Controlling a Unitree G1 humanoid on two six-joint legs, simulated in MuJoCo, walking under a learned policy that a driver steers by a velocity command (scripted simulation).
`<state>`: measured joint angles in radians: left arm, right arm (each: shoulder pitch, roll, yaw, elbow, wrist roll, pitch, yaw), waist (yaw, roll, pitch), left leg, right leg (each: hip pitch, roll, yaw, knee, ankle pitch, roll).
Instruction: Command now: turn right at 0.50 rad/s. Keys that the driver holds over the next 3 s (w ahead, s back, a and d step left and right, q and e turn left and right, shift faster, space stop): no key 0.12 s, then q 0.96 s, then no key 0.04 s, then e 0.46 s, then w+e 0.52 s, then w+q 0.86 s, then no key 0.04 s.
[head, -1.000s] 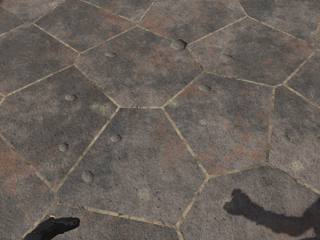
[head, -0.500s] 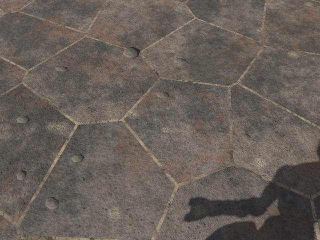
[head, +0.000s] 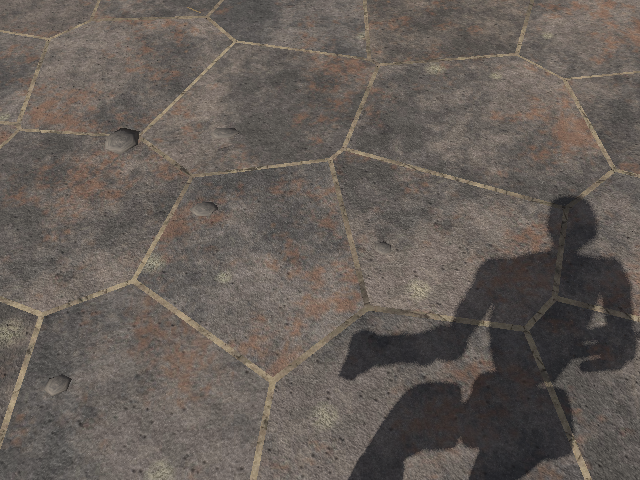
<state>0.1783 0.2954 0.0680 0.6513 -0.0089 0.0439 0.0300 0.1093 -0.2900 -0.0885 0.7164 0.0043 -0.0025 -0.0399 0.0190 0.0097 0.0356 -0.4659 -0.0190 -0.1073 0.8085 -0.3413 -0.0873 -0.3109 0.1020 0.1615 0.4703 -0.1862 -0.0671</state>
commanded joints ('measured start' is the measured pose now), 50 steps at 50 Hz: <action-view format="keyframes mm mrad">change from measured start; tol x32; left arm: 1 -24 170 47 -73 2 -5 -1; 50 -58 96 38 -9 9 -29 11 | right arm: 1 -19 -87 -18 -68 6 -25 11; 50 67 -174 -8 -184 1 9 11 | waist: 1 11 -159 -122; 9 64 225 -113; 27 -4 -244 -102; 39 -34 -142 -129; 42 -55 320 -107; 50 -12 106 -129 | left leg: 1 14 -5 6 -76 -23 7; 8 396 252 -194 -478 537 168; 17 159 141 -221 -487 131 191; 24 92 51 -202 -297 226 179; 29 -116 17 -7 398 -282 48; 39 208 11 199 -251 97 78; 42 406 414 -473 -461 671 420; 50 336 199 -221 -456 483 309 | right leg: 1 140 -263 313 -108 149 -165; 6 113 -212 313 -28 247 -106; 9 -1 -40 41 131 -305 61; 28 229 -530 280 -148 378 -258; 35 176 -361 -102 -119 354 -147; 39 155 -375 -157 -7 262 -87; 42 -362 -83 -217 587 -515 136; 50 -279 -99 -85 617 -158 154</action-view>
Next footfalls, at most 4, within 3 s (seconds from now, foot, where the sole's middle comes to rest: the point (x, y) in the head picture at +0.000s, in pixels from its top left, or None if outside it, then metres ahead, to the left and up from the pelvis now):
0.14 left None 0.06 0.14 -0.78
0.80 left None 0.01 0.18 -0.78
1.28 right None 0.09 -0.03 -0.78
1.94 right None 0.14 -0.08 -0.78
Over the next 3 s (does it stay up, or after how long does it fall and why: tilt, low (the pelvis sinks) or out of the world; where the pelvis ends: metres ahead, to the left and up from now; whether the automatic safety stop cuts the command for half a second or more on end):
stays up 0.67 0.00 -0.01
